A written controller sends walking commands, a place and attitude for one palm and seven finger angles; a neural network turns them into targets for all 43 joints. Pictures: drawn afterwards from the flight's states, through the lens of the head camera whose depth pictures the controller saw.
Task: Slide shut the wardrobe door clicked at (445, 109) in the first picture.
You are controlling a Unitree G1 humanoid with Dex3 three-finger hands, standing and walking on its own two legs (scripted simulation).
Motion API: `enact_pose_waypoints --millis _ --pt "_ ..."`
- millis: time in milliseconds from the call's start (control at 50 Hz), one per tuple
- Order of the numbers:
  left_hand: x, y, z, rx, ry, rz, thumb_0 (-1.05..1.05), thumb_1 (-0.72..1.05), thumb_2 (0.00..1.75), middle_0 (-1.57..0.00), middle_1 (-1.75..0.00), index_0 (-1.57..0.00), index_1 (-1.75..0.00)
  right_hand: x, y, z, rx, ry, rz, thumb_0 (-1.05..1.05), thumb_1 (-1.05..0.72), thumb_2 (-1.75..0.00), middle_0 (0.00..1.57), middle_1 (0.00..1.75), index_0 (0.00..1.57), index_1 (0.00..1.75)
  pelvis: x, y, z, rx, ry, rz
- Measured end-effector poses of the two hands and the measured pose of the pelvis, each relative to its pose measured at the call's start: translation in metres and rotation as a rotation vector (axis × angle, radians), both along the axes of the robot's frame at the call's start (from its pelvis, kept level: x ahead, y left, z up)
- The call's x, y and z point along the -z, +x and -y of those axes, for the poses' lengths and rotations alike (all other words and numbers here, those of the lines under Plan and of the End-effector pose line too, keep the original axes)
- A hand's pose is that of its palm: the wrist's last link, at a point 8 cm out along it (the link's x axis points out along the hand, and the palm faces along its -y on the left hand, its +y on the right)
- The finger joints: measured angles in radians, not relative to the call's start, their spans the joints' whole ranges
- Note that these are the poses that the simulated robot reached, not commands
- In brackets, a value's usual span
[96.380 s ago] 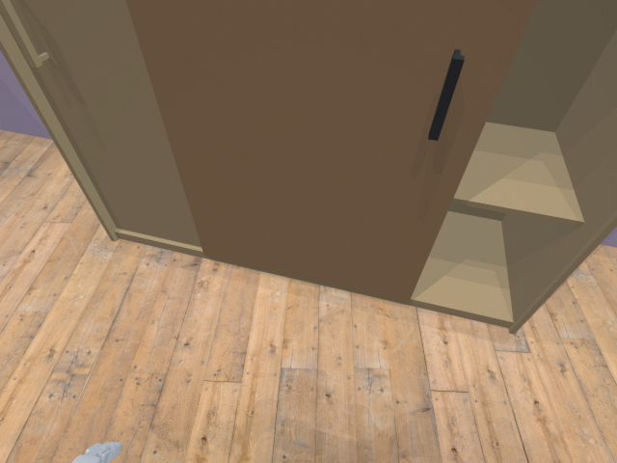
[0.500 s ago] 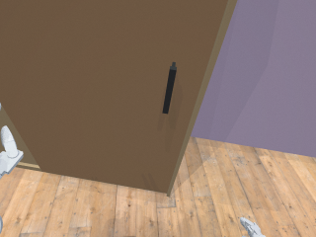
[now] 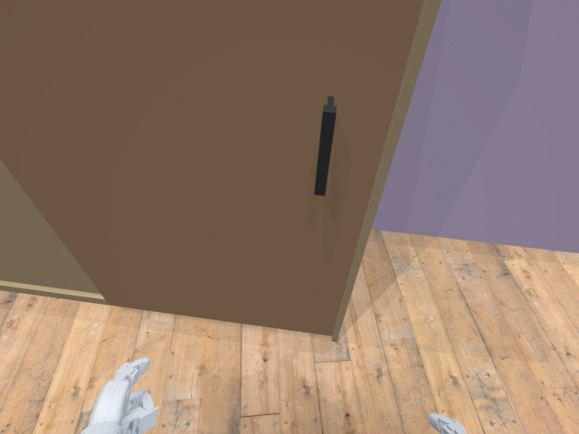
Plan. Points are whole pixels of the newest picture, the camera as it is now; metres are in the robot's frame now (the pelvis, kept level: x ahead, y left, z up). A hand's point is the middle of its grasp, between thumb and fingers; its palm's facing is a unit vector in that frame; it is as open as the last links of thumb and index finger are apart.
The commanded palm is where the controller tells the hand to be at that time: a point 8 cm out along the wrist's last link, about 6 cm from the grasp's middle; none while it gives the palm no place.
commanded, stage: let the arm hang, fingers relaxed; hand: left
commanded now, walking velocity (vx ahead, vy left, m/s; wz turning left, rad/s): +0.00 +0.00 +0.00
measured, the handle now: (325, 148) +0.55 -0.05 +0.11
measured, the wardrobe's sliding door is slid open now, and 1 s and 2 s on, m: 0.00 0.00 0.00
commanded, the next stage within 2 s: look to check the result in 0.90 s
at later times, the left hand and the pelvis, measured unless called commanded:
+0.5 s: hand out of the picture -0.01 +0.20 -0.16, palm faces +0.00 -0.98 -0.22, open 7.3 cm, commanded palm none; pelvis +0.01 +0.01 +0.02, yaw +0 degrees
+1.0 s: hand out of the picture +0.03 +0.17 -0.16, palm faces +0.00 -0.99 -0.17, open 7.3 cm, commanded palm none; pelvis +0.03 +0.00 +0.02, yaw -1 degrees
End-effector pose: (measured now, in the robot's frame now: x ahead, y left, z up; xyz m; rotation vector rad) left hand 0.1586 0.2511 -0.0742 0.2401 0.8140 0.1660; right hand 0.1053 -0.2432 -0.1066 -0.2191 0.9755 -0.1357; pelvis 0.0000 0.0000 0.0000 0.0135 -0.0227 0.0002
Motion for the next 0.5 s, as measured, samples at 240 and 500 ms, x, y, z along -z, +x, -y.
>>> enact_pose_waypoints --millis 240,500 --pt "0.060 -0.136 0.013 -0.085 -0.104 -0.505 -0.04 1.00 0.89 -0.21 -0.30 -0.21 -0.30 0.015 -0.107 -0.021 0.097 0.034 -0.400 0.01 -0.91 -0.90 0.20 0.30 0.20 0.30 -0.012 -0.001 -0.004 -0.006 -0.033 -0.013" --pt "0.052 -0.169 0.007 -0.109 -0.075 -0.647 0.00 0.92 0.89 -0.20 -0.30 -0.20 -0.30 0.023 -0.128 -0.047 0.135 0.101 -0.481 0.01 -0.91 -0.90 0.20 0.30 0.20 0.30 -0.017 0.010 -0.011 0.005 -0.019 -0.001"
